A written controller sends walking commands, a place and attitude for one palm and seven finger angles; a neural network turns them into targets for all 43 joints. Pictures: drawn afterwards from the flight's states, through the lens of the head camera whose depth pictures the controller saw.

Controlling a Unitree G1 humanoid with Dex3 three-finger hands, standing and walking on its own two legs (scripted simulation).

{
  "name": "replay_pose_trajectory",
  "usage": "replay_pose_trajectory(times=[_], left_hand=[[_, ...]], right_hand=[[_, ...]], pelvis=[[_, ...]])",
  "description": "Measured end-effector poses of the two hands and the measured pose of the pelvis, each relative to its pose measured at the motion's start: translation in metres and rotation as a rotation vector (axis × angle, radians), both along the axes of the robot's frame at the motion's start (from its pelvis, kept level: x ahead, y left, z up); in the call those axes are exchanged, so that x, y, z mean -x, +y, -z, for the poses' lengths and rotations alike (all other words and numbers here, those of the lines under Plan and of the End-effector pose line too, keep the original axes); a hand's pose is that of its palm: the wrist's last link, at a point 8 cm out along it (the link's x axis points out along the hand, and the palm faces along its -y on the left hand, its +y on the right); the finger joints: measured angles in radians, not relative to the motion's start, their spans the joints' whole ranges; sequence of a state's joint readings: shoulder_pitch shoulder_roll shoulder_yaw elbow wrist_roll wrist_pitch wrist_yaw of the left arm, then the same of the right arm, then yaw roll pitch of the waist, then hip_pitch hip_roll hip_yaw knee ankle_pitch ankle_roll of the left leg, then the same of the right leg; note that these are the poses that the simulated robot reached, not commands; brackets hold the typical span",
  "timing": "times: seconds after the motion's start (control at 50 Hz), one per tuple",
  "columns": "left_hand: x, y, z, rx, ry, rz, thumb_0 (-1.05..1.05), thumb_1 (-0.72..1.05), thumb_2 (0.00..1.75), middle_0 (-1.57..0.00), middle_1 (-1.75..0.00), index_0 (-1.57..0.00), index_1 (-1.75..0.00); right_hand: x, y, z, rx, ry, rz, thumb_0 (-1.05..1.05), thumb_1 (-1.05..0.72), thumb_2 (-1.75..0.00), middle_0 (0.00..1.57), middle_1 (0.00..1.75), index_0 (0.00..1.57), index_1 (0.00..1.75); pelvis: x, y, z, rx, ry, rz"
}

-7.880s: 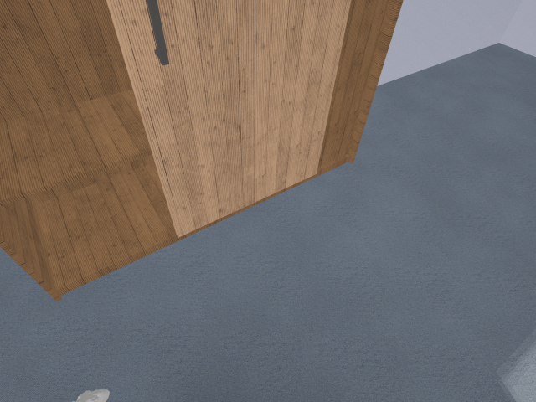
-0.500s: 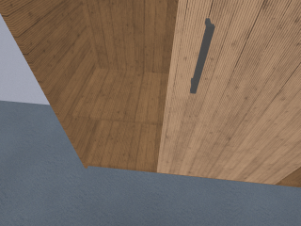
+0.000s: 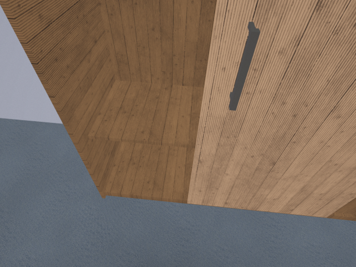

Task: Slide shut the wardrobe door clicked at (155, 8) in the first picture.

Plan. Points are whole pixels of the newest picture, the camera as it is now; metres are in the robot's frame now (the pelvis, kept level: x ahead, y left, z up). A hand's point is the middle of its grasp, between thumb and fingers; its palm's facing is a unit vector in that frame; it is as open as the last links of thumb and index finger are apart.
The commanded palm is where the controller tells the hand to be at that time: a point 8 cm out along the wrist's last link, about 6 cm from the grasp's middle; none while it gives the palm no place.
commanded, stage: shuffle to correct the standing spot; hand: right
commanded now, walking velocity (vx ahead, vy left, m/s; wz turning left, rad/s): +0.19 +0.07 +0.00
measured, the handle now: (241, 70) +0.55 -0.12 +0.18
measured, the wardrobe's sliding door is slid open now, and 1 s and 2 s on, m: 0.49 0.49 0.49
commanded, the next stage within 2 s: come to a stop and stand still in 0.26 s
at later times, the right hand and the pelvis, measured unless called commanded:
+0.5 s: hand out of the picture +0.02 -0.14 -0.19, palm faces +0.10 +0.99 -0.13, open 7.4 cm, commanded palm none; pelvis +0.08 +0.00 -0.01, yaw -1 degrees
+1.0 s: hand out of the picture +0.14 -0.18 -0.19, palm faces +0.06 +0.98 -0.20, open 7.4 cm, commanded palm none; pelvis +0.08 +0.00 -0.01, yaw -1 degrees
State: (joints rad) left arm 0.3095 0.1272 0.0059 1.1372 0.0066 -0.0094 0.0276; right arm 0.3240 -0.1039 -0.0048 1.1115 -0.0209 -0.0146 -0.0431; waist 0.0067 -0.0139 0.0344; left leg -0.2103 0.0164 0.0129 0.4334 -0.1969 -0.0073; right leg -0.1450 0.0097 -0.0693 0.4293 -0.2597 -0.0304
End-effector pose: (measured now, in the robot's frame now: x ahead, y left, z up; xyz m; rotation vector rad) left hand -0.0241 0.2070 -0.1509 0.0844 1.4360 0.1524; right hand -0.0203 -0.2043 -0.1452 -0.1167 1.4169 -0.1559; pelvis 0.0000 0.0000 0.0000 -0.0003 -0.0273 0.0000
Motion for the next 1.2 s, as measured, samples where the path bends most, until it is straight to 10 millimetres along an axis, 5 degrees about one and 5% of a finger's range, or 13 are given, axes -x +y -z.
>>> replay_pose_trajectory(times=[0.28, 0.46, 0.54, 0.64, 0.82, 0.98, 1.2], left_hand=[[-0.007, 0.013, 0.005, -0.013, 0.060, -0.029, 0.00, 0.91, 0.90, -0.19, -0.30, -0.20, -0.30], [-0.067, 0.013, 0.006, -0.056, 0.048, 0.017, 0.00, 0.91, 0.90, -0.19, -0.30, -0.20, -0.30], [-0.097, 0.005, 0.000, -0.068, -0.011, 0.011, 0.00, 0.91, 0.90, -0.19, -0.30, -0.20, -0.30], [-0.111, 0.004, 0.001, -0.039, 0.005, 0.011, 0.00, 0.91, 0.90, -0.20, -0.30, -0.20, -0.30], [-0.140, 0.039, 0.012, -0.056, 0.013, 0.020, 0.00, 0.91, 0.90, -0.20, -0.30, -0.20, -0.30], [-0.168, 0.039, -0.005, -0.108, -0.150, 0.055, 0.00, 0.91, 0.90, -0.19, -0.30, -0.20, -0.30], [-0.140, 0.012, -0.015, -0.084, -0.130, 0.072, 0.00, 0.93, 0.90, -0.20, -0.30, -0.20, -0.30]], right_hand=[[-0.007, 0.010, 0.005, -0.016, 0.064, 0.031, 0.00, -0.91, -0.90, 0.20, 0.29, 0.19, 0.30], [-0.025, 0.017, 0.019, -0.049, 0.116, 0.091, 0.00, -0.91, -0.90, 0.20, 0.29, 0.19, 0.30], [-0.051, 0.015, 0.017, -0.055, 0.133, 0.063, 0.00, -0.91, -0.90, 0.20, 0.29, 0.19, 0.30], [-0.102, -0.001, 0.010, 0.010, 0.057, 0.027, 0.02, -0.93, -0.89, 0.20, 0.29, 0.20, 0.30], [-0.152, -0.024, -0.001, 0.120, -0.104, 0.016, 0.01, -0.93, -0.90, 0.20, 0.29, 0.19, 0.30], [-0.155, -0.027, 0.011, 0.049, -0.142, -0.014, 0.01, -0.91, -0.90, 0.20, 0.29, 0.20, 0.30], [-0.121, -0.032, 0.004, 0.021, -0.092, -0.001, 0.00, -0.92, -0.89, 0.20, 0.29, 0.20, 0.30]], pelvis=[[-0.038, 0.010, 0.008, -0.003, 0.025, -0.005], [-0.076, 0.006, 0.016, -0.030, 0.031, 0.024], [-0.089, 0.001, 0.010, -0.019, 0.023, 0.011], [-0.099, 0.007, 0.006, -0.016, 0.020, 0.018], [-0.101, 0.021, 0.012, -0.012, 0.014, 0.042], [-0.084, 0.003, 0.013, -0.023, 0.008, 0.025], [-0.073, -0.009, 0.001, 0.003, 0.018, 0.010]])
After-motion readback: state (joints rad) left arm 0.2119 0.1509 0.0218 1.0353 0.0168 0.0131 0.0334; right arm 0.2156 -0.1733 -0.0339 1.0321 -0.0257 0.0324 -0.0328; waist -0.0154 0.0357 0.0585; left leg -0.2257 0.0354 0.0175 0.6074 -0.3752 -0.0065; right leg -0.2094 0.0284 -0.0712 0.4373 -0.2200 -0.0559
